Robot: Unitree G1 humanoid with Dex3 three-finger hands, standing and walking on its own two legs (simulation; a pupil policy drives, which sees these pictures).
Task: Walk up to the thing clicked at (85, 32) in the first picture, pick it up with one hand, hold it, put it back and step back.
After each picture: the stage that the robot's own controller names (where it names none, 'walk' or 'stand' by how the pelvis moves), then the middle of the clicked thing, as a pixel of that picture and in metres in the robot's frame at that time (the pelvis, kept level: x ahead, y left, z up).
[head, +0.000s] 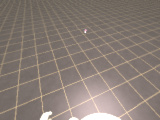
stand; (85, 31) +2.33 +0.15 -0.72
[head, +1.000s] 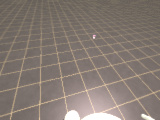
walk; (94, 37) +2.17 +0.03 -0.70
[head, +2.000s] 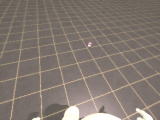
walk; (89, 45) +1.53 +0.03 -0.69
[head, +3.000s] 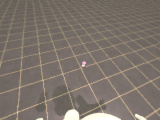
walk; (83, 64) +1.00 +0.08 -0.70
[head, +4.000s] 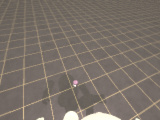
walk; (75, 83) +0.62 +0.16 -0.71
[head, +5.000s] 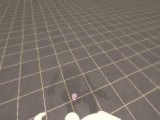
stand; (74, 97) +0.41 +0.16 -0.71
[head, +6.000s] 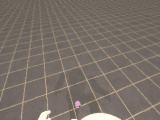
stand; (77, 104) +0.35 +0.15 -0.72
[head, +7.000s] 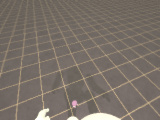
stand; (74, 104) +0.33 +0.17 -0.71
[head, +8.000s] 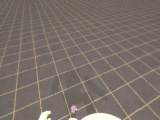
stand; (73, 109) +0.30 +0.18 -0.72
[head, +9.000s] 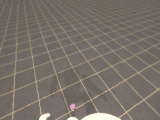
stand; (73, 107) +0.30 +0.19 -0.72
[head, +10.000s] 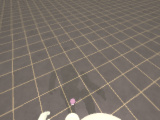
stand; (73, 102) +0.32 +0.19 -0.72
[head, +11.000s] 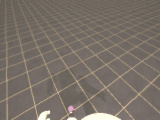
stand; (71, 109) +0.28 +0.21 -0.72
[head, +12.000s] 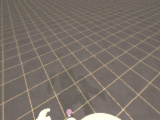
stand; (69, 112) +0.24 +0.23 -0.71
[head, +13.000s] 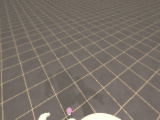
stand; (69, 111) +0.26 +0.22 -0.72
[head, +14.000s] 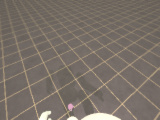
stand; (70, 107) +0.27 +0.22 -0.73
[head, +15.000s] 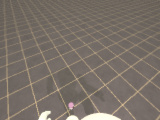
stand; (71, 106) +0.30 +0.21 -0.72
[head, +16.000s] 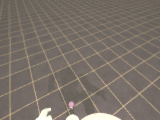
stand; (71, 105) +0.31 +0.21 -0.72
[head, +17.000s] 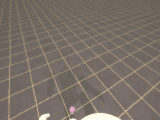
stand; (72, 110) +0.27 +0.18 -0.73
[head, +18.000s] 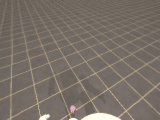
stand; (73, 109) +0.28 +0.18 -0.73
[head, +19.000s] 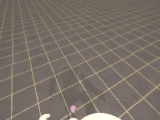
go down; (73, 109) +0.27 +0.19 -0.73
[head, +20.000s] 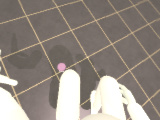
go down; (61, 68) +0.36 +0.23 -0.31
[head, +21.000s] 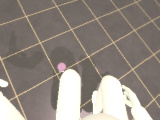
approach; (62, 68) +0.35 +0.24 -0.29
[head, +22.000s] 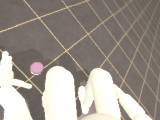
close in; (36, 69) +0.33 +0.27 -0.21
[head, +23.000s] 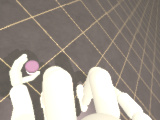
close; (32, 68) +0.34 +0.27 -0.21
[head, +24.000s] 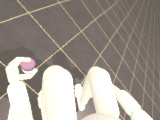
lift; (28, 67) +0.33 +0.28 -0.21
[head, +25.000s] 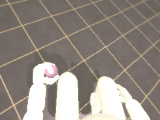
lift; (51, 74) +0.29 +0.26 -0.08
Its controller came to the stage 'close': yes
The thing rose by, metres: 0.67
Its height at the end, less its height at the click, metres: +0.67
